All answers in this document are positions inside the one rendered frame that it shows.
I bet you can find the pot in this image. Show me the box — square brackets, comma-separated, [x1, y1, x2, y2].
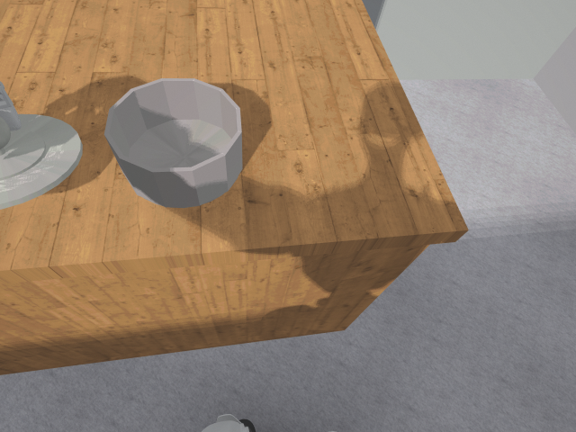
[104, 78, 243, 208]

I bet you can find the lid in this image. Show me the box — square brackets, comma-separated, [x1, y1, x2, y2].
[0, 114, 83, 210]

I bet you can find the robot left shin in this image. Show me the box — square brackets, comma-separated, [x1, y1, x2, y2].
[217, 414, 241, 424]

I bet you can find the table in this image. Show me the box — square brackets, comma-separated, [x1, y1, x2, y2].
[0, 0, 468, 375]

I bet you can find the left robot hand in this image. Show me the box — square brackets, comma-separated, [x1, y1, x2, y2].
[0, 81, 22, 131]

